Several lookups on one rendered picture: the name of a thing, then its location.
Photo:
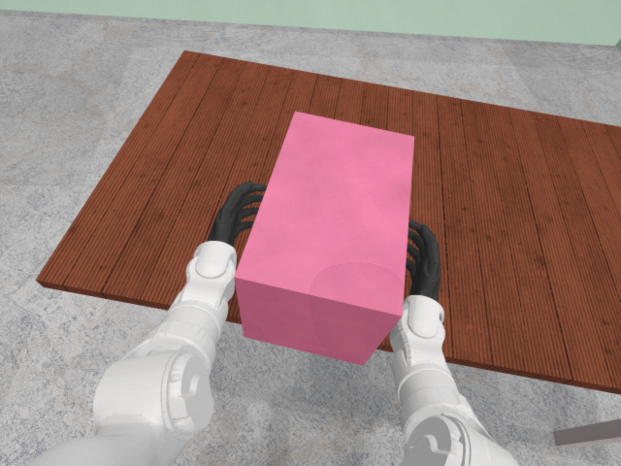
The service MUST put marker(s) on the robot right upper arm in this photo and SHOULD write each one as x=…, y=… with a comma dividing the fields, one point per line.
x=447, y=441

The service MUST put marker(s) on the table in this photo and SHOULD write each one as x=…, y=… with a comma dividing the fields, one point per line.
x=525, y=206

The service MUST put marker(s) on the robot right hand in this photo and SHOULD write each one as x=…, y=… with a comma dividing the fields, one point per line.
x=426, y=271

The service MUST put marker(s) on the robot left upper arm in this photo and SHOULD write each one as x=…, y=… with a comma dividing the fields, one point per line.
x=146, y=410

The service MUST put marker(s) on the carton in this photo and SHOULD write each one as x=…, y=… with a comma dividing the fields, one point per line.
x=323, y=269

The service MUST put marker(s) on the robot left hand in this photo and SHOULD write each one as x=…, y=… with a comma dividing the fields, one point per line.
x=227, y=224

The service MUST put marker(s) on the robot right forearm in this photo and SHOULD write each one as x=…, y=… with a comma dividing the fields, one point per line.
x=424, y=384

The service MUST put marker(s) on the robot left forearm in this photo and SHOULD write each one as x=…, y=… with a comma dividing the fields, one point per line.
x=196, y=318

